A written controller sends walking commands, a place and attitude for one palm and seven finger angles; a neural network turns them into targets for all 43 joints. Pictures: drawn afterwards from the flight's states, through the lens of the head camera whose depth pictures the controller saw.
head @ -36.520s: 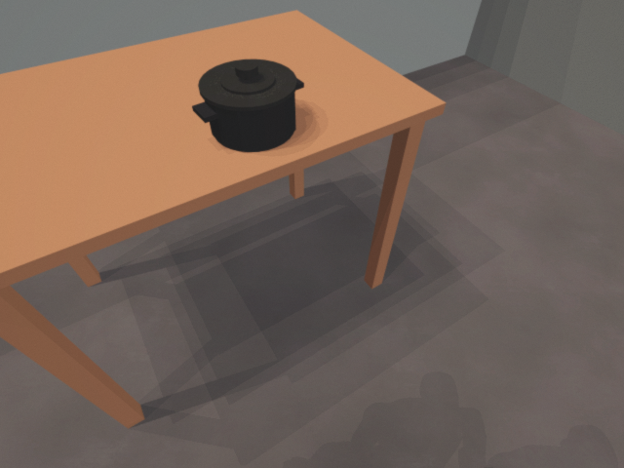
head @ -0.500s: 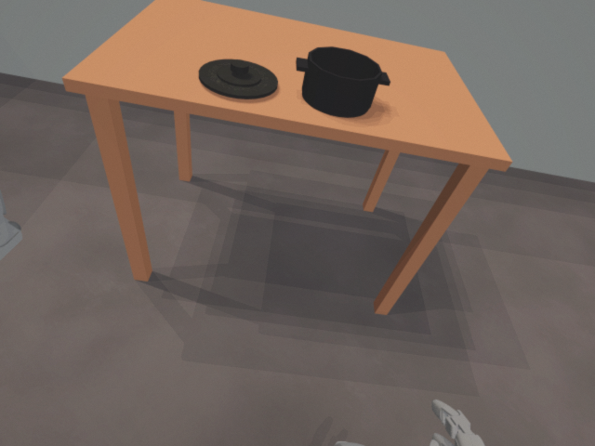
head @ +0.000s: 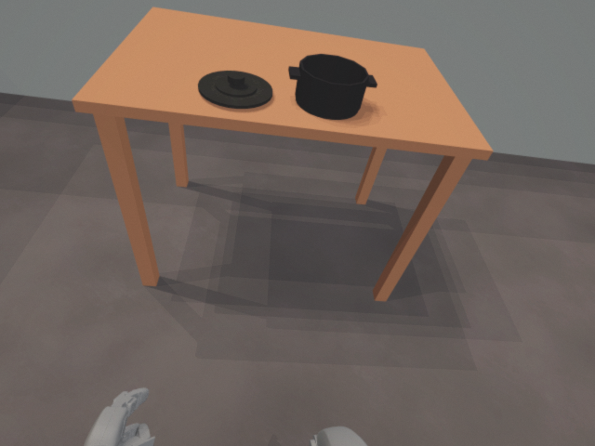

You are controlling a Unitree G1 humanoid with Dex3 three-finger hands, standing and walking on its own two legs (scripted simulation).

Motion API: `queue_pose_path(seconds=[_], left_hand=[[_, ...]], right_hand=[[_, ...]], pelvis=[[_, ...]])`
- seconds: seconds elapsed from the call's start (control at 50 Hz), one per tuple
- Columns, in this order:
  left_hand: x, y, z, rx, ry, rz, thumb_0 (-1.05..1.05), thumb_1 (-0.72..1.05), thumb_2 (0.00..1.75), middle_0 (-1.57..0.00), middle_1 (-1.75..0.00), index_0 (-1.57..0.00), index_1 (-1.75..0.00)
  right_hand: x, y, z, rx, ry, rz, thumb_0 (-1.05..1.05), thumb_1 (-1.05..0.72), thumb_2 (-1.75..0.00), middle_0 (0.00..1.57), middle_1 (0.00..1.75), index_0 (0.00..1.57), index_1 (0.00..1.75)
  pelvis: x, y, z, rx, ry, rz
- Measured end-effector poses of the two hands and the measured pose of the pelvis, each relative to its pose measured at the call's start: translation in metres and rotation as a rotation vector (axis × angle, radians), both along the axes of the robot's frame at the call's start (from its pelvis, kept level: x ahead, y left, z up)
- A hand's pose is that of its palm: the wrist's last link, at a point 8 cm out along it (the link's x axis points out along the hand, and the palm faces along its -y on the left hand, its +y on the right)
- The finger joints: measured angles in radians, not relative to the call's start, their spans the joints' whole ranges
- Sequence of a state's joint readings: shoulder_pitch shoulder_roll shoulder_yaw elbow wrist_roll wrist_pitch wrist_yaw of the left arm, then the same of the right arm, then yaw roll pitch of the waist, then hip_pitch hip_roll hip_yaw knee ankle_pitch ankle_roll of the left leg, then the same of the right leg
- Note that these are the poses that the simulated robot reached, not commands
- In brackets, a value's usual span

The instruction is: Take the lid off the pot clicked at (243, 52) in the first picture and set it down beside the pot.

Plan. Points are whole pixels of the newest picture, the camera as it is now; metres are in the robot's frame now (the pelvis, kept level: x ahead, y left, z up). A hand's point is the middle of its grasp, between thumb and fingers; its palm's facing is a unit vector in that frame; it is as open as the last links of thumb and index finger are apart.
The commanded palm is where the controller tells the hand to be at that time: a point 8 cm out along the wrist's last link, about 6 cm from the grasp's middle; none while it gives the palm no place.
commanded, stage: stop stepping back and stand still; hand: left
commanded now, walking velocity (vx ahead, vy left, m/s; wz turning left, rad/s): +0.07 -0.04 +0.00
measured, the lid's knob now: (236, 78) +0.95 +0.12 +0.05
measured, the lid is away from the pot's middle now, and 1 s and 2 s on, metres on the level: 0.25 0.25 0.25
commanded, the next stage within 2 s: let the arm hang, fingers relaxed in 0.04 s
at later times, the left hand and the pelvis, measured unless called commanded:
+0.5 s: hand out of the picture +0.03 +0.10 -0.17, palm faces +0.05 -0.98 -0.21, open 7.4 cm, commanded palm none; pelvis +0.05 -0.07 +0.00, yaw +2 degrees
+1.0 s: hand out of the picture +0.15 +0.12 -0.18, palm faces +0.04 -0.97 -0.22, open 7.3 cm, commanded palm none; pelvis +0.14 -0.06 -0.01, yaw +1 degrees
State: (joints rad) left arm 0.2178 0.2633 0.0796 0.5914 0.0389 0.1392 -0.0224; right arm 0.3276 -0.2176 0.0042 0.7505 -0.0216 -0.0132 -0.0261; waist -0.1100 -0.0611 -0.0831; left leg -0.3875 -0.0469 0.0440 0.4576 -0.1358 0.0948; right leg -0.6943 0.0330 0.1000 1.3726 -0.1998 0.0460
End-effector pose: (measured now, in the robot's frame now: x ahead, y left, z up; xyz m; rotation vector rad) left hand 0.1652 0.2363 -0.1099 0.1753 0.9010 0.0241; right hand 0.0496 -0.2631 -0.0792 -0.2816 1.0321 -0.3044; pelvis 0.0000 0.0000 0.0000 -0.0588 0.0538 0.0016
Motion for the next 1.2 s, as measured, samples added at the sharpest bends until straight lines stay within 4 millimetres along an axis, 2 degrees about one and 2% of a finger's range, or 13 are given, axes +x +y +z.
queue_pose_path(seconds=[0.02,0.06,0.12,0.18,0.26,0.36,0.42,0.54,0.64,0.76,0.84,0.94,1.2], left_hand=[[-0.022,-0.013,-0.019,-0.032,0.109,-0.02,0.01,0.92,0.9,-0.19,-0.3,-0.19,-0.3],[-0.068,-0.037,-0.044,-0.09,0.292,-0.043,0.01,0.92,0.9,-0.19,-0.3,-0.19,-0.3],[-0.11,-0.031,-0.051,-0.07,0.401,0.044,-0.02,1.0,0.9,-0.2,-0.3,-0.2,-0.3],[-0.143,-0.024,-0.045,-0.024,0.496,0.076,-0.02,1.0,0.9,-0.2,-0.3,-0.2,-0.3],[-0.168,-0.021,-0.03,0.051,0.576,0.119,-0.01,0.97,0.9,-0.2,-0.3,-0.2,-0.3],[-0.179,-0.037,-0.025,0.131,0.601,0.165,0.0,0.94,0.9,-0.2,-0.3,-0.19,-0.3],[-0.169,-0.057,-0.024,0.118,0.587,0.196,0.0,0.93,0.9,-0.19,-0.3,-0.19,-0.3],[-0.121,-0.098,-0.036,0.033,0.518,0.199,0.02,0.93,0.9,-0.2,-0.3,-0.19,-0.3],[-0.102,-0.099,-0.046,0.007,0.54,0.221,0.04,0.98,0.9,-0.2,-0.3,-0.2,-0.3],[-0.078,-0.094,-0.045,0.017,0.553,0.208,0.03,0.96,0.9,-0.2,-0.3,-0.2,-0.3],[-0.061,-0.086,-0.046,0.036,0.545,0.2,0.02,0.95,0.9,-0.2,-0.3,-0.2,-0.3],[-0.035,-0.076,-0.044,0.056,0.514,0.196,0.02,0.93,0.9,-0.2,-0.3,-0.2,-0.3],[0.033,-0.071,-0.042,0.066,0.434,0.172,0.0,0.92,0.9,-0.2,-0.3,-0.2,-0.3]], right_hand=[[-0.017,-0.004,-0.002,-0.008,0.047,-0.031,0.01,-0.9,-0.9,0.2,0.3,0.2,0.3],[-0.052,-0.011,-0.004,-0.018,0.151,-0.086,0.01,-0.9,-0.9,0.2,0.3,0.2,0.3],[-0.1,-0.015,-0.006,-0.006,0.328,-0.134,0.01,-0.9,-0.9,0.2,0.3,0.2,0.3],[-0.133,-0.015,-0.008,0.034,0.466,-0.164,0.01,-0.91,-0.9,0.2,0.3,0.2,0.3],[-0.147,-0.016,-0.022,0.109,0.555,-0.167,0.01,-0.91,-0.9,0.2,0.3,0.2,0.3],[-0.128,-0.021,-0.056,0.212,0.554,-0.15,0.01,-0.9,-0.9,0.2,0.3,0.2,0.3],[-0.1,-0.02,-0.067,0.252,0.518,-0.124,0.01,-0.91,-0.9,0.2,0.3,0.2,0.3],[-0.021,-0.015,-0.073,0.265,0.384,-0.081,0.01,-0.91,-0.9,0.2,0.3,0.2,0.3],[0.028,-0.024,-0.072,0.204,0.356,-0.062,0.03,-0.95,-0.9,0.2,0.3,0.2,0.3],[0.069,-0.028,-0.068,0.184,0.313,-0.062,0.02,-0.94,-0.9,0.2,0.3,0.2,0.3],[0.084,-0.028,-0.071,0.184,0.312,-0.062,0.01,-0.93,-0.9,0.2,0.3,0.2,0.3],[0.091,-0.026,-0.073,0.188,0.334,-0.07,0.01,-0.93,-0.9,0.2,0.3,0.2,0.3],[0.074,-0.013,-0.074,0.219,0.45,-0.121,0.01,-0.91,-0.9,0.2,0.3,0.2,0.3]], pelvis=[[0.0,-0.002,0.0,0.005,0.001,-0.005],[0.002,-0.006,0.001,0.01,0.004,-0.01],[0.004,-0.016,0.004,0.008,0.012,0.006],[0.01,-0.025,0.008,0.009,0.018,0.018],[0.016,-0.038,0.008,0.02,0.014,0.03],[0.022,-0.059,-0.003,0.07,0.008,0.02],[0.032,-0.063,-0.003,0.046,-0.002,0.037],[0.061,-0.069,-0.004,0.039,0.002,0.033],[0.086,-0.069,-0.007,0.061,-0.005,0.021],[0.107,-0.068,-0.006,0.069,-0.004,0.013],[0.118,-0.067,-0.008,0.067,0.008,0.013],[0.13,-0.065,-0.008,0.068,0.01,0.014],[0.164,-0.063,-0.009,0.068,0.028,0.012]])
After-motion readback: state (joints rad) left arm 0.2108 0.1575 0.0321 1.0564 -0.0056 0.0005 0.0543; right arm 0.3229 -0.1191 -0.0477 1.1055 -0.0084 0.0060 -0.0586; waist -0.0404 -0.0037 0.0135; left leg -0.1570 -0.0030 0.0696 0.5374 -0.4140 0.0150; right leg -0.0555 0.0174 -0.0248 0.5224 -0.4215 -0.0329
